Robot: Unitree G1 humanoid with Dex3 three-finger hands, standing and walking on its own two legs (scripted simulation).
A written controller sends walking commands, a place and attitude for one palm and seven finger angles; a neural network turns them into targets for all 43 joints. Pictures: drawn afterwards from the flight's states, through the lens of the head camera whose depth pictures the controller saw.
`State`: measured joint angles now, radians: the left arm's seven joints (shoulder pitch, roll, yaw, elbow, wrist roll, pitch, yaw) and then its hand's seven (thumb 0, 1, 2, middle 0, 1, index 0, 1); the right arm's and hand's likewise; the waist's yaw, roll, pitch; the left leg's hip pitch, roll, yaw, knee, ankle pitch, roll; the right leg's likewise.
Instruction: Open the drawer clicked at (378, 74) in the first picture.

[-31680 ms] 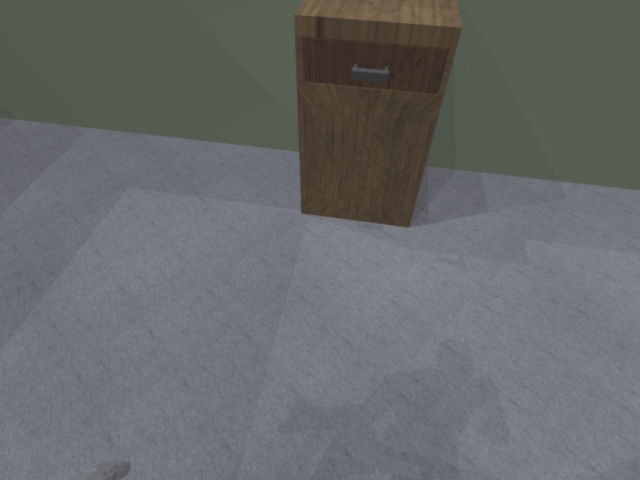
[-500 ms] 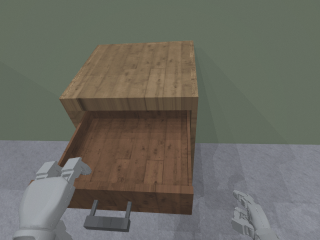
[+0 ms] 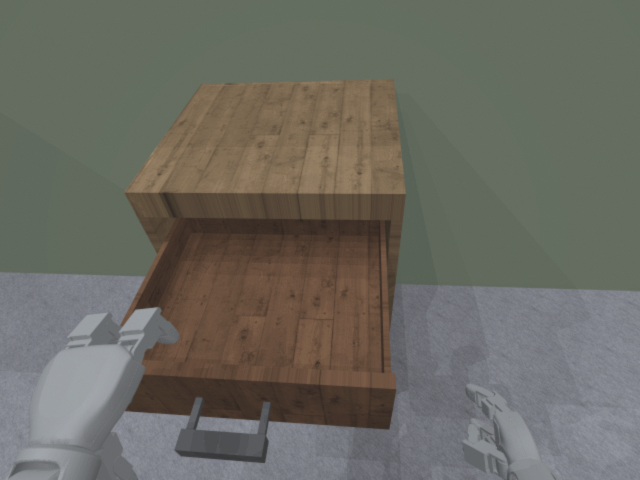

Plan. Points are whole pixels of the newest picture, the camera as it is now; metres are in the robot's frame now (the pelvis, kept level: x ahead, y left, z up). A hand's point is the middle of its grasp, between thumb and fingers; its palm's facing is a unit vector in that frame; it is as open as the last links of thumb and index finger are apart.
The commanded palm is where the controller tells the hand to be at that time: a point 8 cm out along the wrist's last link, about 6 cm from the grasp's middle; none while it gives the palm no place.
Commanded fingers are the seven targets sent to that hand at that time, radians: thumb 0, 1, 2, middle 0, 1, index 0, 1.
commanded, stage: draw the hand back to the body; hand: left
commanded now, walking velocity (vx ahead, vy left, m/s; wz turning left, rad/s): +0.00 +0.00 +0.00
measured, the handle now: (227, 426) +0.20 +0.17 -0.06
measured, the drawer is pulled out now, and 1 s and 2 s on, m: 0.30 0.30 0.30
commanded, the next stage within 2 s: step back with the hand held close in 1.20 s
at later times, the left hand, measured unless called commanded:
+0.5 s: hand (128, 355) +0.18 +0.21 +0.16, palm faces +0.35 -0.87 -0.36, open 12.9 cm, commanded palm +0.13 +0.26 +0.17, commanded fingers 0.00 0.06 0.54 -0.26 -0.84 -0.26 -0.84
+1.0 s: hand (111, 345) +0.18 +0.22 +0.17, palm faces +0.42 -0.81 -0.41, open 8.6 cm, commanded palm +0.13 +0.26 +0.19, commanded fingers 0.00 0.90 0.90 -0.20 -0.30 -0.20 -0.30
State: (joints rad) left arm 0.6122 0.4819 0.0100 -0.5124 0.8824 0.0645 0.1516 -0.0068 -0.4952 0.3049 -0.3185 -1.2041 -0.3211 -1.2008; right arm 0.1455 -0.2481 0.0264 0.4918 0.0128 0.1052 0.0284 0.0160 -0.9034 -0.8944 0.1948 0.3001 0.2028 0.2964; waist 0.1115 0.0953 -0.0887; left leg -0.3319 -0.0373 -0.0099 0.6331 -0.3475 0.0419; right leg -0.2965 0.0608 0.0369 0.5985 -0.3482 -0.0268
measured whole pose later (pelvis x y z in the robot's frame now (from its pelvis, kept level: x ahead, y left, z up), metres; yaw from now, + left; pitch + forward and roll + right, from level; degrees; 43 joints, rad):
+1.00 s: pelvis +0.02 -0.02 +0.01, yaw +3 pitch -1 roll +0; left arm 0.57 0.34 0.28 -0.50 -0.07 -0.08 0.11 0.00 0.59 0.77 -0.23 -0.50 -0.23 -0.49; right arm 0.15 -0.21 0.01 0.62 0.02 -0.09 -0.07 0.02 -0.90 -0.89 0.20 0.30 0.20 0.30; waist 0.06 0.06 -0.02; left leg -0.17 -0.04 -0.07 0.48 -0.29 0.01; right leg -0.11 0.06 -0.01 0.44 -0.31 -0.05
